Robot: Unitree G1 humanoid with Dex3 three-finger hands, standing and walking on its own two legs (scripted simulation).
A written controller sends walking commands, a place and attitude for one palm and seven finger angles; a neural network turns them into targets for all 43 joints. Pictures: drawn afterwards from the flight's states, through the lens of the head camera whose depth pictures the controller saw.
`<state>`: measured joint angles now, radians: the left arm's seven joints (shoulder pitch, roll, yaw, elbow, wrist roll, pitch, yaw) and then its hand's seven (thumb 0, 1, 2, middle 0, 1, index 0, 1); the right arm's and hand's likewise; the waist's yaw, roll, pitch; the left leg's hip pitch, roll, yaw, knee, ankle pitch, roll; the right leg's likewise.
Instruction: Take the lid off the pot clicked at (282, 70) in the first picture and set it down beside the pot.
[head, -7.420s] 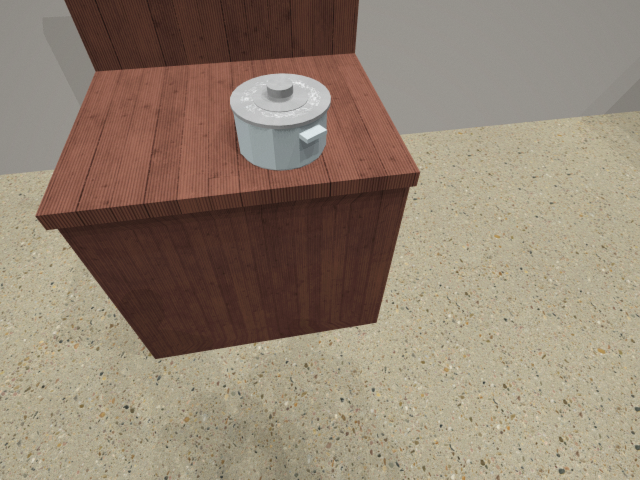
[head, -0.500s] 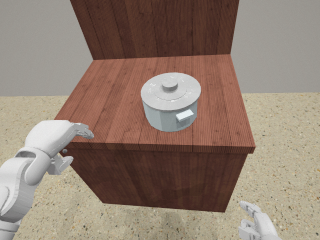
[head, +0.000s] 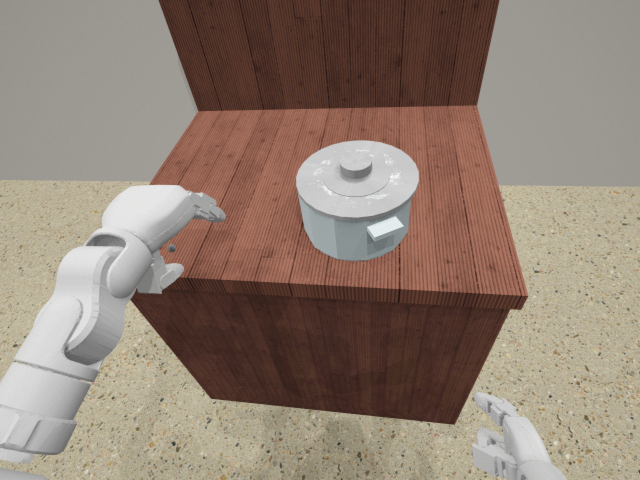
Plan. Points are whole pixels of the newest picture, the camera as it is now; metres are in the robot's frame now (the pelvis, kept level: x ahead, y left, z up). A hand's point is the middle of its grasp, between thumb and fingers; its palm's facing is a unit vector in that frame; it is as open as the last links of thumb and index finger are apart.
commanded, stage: move the open hand above the knob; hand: left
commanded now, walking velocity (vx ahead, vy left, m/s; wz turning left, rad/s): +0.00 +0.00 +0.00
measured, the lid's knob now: (356, 164) +0.58 +0.01 +0.08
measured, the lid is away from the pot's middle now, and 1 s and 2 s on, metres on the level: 0.01 0.01 0.01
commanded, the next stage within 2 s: none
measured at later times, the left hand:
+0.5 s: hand (254, 205) +0.40 +0.13 +0.15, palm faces -0.14 -0.02 -0.99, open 9.9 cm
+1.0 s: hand (304, 172) +0.47 +0.07 +0.16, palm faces -0.22 -0.03 -0.97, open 9.9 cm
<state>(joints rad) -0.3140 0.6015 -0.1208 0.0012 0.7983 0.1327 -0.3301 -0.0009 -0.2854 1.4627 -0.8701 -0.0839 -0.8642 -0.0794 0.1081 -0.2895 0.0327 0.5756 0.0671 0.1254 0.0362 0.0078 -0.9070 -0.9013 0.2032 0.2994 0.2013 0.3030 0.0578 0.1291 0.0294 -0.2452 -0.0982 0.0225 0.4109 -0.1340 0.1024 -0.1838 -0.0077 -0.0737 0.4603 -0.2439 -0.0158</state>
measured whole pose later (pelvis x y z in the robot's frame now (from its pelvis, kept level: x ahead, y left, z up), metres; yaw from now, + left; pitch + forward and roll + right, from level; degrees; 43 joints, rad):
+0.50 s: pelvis +0.01 -0.02 +0.00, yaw -1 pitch +0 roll +0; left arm -0.61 0.47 -0.30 0.24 0.85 0.26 -0.31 0.00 -0.29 1.47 -0.87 -0.08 -0.87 -0.08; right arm 0.11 -0.29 0.04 0.60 0.08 0.17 0.05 0.01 -0.91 -0.90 0.20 0.30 0.20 0.30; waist 0.02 0.12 0.00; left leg -0.28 -0.09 0.03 0.44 -0.16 0.08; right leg -0.23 0.00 -0.06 0.51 -0.28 -0.04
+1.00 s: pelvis +0.02 -0.04 +0.00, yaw -1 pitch +2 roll +1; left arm -0.90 0.38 -0.35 0.64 0.85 0.31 -0.32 0.00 -0.29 1.47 -0.87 -0.08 -0.86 -0.08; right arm 0.14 -0.30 0.03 0.64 0.09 0.18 0.03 0.01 -0.91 -0.90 0.20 0.30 0.20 0.30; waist -0.03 0.09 -0.03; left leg -0.31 -0.07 0.03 0.46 -0.19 0.05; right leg -0.26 0.03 -0.07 0.52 -0.30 -0.07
